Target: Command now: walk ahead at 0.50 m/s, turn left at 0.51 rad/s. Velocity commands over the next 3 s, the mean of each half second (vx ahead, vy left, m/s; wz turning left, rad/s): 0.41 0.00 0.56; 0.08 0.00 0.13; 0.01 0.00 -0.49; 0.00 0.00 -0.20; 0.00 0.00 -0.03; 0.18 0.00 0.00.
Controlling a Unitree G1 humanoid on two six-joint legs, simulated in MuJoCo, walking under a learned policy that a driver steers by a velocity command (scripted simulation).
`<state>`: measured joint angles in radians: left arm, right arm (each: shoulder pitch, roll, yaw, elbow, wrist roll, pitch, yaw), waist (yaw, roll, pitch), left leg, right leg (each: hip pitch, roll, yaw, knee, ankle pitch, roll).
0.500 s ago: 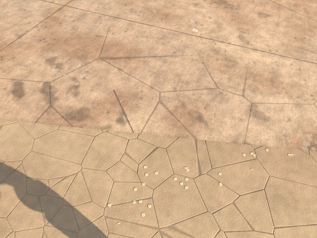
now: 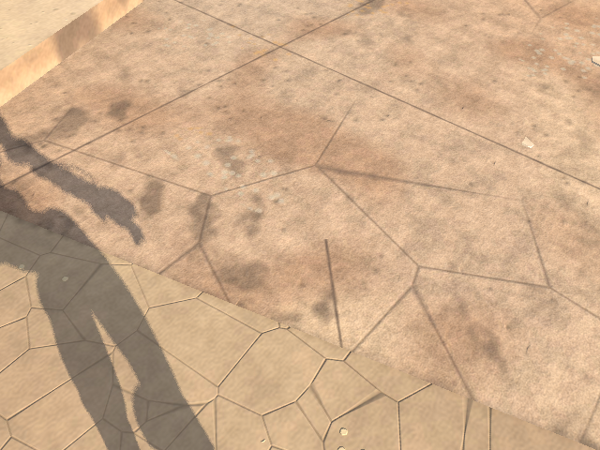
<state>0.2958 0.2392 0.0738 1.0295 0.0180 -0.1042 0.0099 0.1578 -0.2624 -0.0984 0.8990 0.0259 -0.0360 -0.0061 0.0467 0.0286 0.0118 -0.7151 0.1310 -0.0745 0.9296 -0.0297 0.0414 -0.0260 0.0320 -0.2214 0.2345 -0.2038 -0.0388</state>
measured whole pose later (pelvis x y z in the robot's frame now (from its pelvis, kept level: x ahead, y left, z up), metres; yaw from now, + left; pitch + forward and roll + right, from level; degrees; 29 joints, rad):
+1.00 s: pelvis +0.38 +0.09 -0.01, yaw +19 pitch +2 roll +1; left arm 0.14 0.27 0.07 0.82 -0.01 0.01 0.01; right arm 0.14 -0.27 -0.07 0.79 0.01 0.02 -0.06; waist 0.04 -0.01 0.06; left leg -0.33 -0.04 -0.11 0.68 -0.42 -0.06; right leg -0.38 0.07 0.13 0.43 -0.08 -0.02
